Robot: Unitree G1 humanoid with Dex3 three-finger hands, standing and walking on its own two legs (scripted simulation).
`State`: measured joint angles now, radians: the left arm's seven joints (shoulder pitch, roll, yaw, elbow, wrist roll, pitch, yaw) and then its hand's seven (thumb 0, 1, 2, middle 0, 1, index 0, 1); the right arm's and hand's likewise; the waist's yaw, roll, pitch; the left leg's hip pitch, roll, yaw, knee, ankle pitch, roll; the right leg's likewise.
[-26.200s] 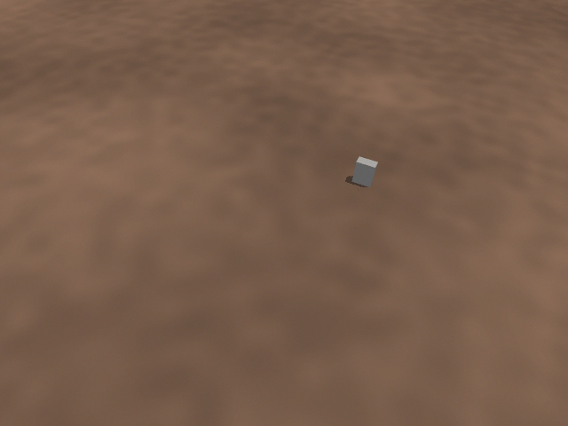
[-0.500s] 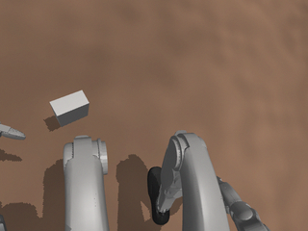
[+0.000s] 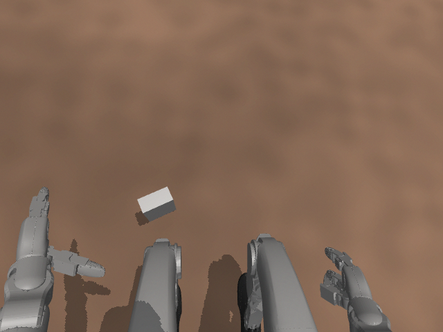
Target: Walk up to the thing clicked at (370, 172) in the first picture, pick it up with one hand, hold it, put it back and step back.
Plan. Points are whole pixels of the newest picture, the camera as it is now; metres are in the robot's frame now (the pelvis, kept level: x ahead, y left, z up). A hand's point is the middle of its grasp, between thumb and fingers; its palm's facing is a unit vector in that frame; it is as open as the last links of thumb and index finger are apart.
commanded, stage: home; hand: left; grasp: from the side
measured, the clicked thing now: (158, 204) +0.44 +0.17 -0.47
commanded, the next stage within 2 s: none
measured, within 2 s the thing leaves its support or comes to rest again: neither
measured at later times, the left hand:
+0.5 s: hand (56, 254) +0.24 +0.20 +0.10, palm faces +0.12 -0.94 -0.33, open 17.6 cm
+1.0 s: hand (48, 270) +0.23 +0.19 +0.13, palm faces +0.14 -0.95 -0.29, open 17.6 cm
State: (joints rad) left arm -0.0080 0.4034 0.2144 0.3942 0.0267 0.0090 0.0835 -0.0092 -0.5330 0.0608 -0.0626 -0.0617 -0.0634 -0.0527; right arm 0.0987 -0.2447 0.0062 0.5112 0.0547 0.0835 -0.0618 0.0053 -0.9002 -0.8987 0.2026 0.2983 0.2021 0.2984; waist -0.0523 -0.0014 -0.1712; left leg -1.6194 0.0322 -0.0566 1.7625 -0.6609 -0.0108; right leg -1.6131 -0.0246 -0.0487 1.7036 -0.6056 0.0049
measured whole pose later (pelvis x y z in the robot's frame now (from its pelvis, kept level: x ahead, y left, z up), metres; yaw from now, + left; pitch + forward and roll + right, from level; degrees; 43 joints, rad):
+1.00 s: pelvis +0.06 +0.00 +0.19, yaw +2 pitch +7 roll -2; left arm 0.46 0.21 -0.01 0.01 -0.01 0.27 0.15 -0.01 -0.58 0.03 -0.05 -0.05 -0.05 -0.04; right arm 0.28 -0.21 0.04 0.50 0.01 -0.11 -0.17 0.01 -0.90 -0.90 0.20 0.30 0.20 0.30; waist -0.03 0.03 -0.11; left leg -0.61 0.03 -0.03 0.96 -0.49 -0.01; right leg -0.59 -0.02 -0.06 0.91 -0.44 0.01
